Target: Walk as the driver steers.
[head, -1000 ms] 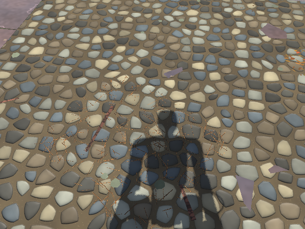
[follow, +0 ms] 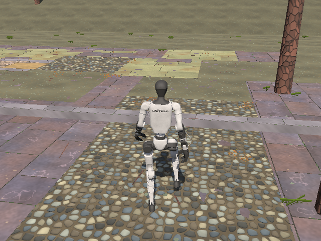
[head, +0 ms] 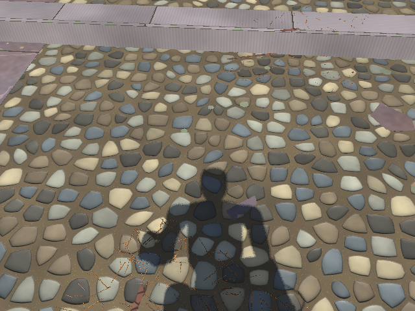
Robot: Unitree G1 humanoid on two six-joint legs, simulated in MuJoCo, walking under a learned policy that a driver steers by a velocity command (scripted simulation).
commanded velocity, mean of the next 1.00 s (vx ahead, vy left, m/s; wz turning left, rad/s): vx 1.00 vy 0.00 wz -0.21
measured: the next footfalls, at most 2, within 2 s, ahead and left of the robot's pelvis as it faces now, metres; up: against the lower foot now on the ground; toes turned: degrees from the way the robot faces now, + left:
right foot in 0.20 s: +0.44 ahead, -0.13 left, +0.00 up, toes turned -1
left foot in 0.72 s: +0.92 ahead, +0.10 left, +0.00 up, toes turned -2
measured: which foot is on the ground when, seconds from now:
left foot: down 0.00-0.22, up 0.24-0.70, down 0.72-1.00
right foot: up 0.00-0.18, down 0.20-0.72, up 0.74-1.00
